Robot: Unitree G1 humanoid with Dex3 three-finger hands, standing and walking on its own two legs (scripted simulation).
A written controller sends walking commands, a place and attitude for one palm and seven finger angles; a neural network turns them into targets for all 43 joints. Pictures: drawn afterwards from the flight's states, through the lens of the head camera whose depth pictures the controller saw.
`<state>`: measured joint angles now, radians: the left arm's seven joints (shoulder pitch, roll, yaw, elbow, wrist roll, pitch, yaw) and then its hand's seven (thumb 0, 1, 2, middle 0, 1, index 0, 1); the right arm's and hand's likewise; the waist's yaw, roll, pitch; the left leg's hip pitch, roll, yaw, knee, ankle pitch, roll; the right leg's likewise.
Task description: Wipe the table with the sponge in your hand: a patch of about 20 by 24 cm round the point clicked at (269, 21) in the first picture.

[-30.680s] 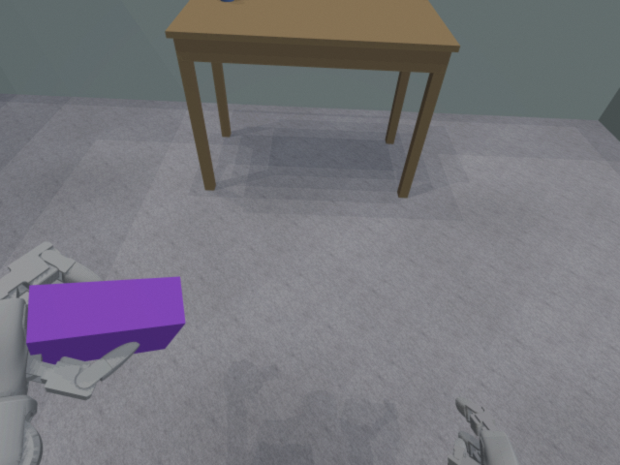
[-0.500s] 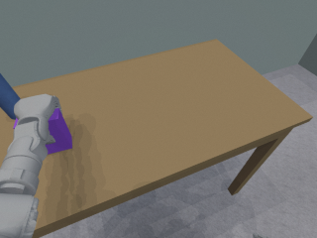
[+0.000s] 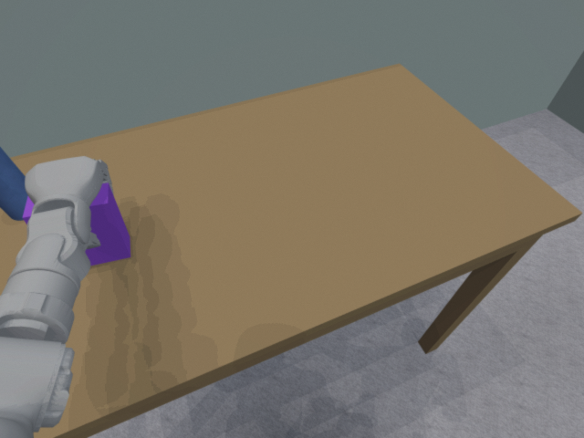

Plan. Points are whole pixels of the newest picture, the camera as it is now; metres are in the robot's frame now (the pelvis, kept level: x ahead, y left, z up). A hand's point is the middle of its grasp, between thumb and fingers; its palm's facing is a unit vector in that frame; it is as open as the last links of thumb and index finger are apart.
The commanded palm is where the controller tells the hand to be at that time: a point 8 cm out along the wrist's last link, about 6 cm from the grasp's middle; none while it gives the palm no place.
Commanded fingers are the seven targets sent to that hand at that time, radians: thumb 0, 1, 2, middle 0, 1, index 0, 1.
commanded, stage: slide across to the middle lane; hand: left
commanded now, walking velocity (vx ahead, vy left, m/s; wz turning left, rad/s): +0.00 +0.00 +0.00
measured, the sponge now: (87, 237) +0.39 +0.34 +0.03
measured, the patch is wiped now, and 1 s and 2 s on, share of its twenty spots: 0.15 0.25 0.55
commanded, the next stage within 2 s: wipe back along the middle lane in 0.46 s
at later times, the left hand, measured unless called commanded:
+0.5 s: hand (127, 198) +0.43 +0.27 +0.08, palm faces -0.09 -0.01 -1.00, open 9.4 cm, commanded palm +0.41 +0.25 +0.14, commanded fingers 0.00 0.10 1.30 -1.20 -1.60 -1.20 -1.60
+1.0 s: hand (135, 220) +0.39 +0.25 +0.08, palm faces -0.05 -0.05 -1.00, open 9.4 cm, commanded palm +0.36 +0.24 +0.12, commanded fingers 0.00 0.10 1.30 -1.20 -1.60 -1.20 -1.60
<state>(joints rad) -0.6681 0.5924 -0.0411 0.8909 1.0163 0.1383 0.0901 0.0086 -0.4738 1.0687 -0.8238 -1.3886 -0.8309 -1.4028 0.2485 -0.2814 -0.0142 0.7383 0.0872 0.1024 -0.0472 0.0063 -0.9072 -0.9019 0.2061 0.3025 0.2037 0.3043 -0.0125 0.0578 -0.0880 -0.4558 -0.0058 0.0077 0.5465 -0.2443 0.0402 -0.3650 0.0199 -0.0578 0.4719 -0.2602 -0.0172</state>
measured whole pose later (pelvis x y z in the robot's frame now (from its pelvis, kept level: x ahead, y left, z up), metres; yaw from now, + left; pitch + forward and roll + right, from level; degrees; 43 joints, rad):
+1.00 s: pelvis +0.01 -0.02 +0.00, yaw +0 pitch +5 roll -1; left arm -0.52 0.39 -0.16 0.64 0.96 0.42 0.10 -0.01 -0.45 1.07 -0.78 -1.44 -0.79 -1.45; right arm 0.12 -0.28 0.01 0.70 0.10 0.17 -0.04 0.01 -0.91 -0.90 0.20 0.30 0.20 0.30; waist 0.01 0.06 -0.09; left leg -0.32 0.00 0.00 0.49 -0.25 0.02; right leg -0.24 0.03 -0.06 0.44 -0.28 -0.04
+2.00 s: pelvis +0.01 -0.02 +0.00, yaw +0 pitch +0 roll +0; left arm -0.15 0.32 -0.30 0.14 0.97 0.58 0.11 0.03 -0.44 1.07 -0.75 -1.47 -0.78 -1.46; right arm -0.01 -0.27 0.04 0.64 0.10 0.18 0.02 0.01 -0.91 -0.90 0.20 0.30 0.20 0.30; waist 0.08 0.09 -0.09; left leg -0.23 0.00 0.02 0.48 -0.25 0.01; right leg -0.17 0.02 -0.04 0.47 -0.30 -0.04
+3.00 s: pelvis -0.02 -0.05 +0.00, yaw +0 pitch -2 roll +1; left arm -0.32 0.23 -0.46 0.31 0.94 0.60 0.13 0.00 -0.47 1.07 -0.79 -1.42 -0.83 -1.38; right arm -0.01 -0.25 0.03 0.72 0.10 0.10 0.02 0.01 -0.91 -0.90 0.20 0.30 0.20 0.30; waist 0.09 0.10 -0.07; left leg -0.23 0.01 -0.01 0.47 -0.20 -0.02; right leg -0.19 0.04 -0.06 0.51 -0.28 -0.08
